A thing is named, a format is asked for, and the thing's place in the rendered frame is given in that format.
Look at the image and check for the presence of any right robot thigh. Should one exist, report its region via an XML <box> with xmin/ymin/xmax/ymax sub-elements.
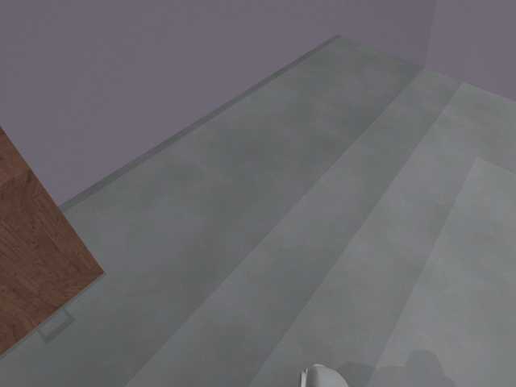
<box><xmin>298</xmin><ymin>366</ymin><xmax>349</xmax><ymax>387</ymax></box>

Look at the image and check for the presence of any drawer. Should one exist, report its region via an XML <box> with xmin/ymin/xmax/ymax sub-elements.
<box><xmin>0</xmin><ymin>147</ymin><xmax>20</xmax><ymax>183</ymax></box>

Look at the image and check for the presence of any cabinet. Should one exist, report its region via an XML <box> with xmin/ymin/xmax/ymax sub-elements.
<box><xmin>0</xmin><ymin>126</ymin><xmax>104</xmax><ymax>355</ymax></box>

